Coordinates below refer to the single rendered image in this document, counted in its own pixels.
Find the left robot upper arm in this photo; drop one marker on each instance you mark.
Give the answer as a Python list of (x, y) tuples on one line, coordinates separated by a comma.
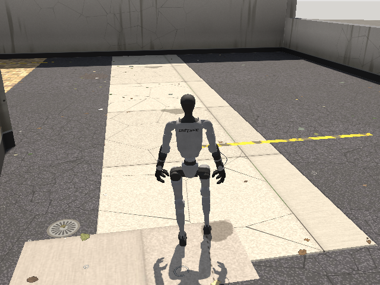
[(167, 136)]

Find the robot left forearm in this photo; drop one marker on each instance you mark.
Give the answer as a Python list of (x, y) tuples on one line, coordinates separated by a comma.
[(161, 160)]

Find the robot left hand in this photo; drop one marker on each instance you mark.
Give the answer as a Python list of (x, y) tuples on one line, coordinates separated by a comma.
[(161, 173)]

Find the left robot shin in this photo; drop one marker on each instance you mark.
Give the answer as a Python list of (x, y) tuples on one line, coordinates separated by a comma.
[(180, 217)]

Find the robot right hand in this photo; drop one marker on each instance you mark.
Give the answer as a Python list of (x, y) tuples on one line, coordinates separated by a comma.
[(221, 175)]

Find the robot right forearm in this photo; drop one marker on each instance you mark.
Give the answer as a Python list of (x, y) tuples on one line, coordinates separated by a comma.
[(217, 159)]

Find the right robot upper arm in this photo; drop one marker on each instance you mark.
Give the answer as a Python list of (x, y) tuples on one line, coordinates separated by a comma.
[(206, 124)]

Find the robot right foot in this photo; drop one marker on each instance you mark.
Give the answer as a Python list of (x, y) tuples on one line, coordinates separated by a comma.
[(207, 230)]

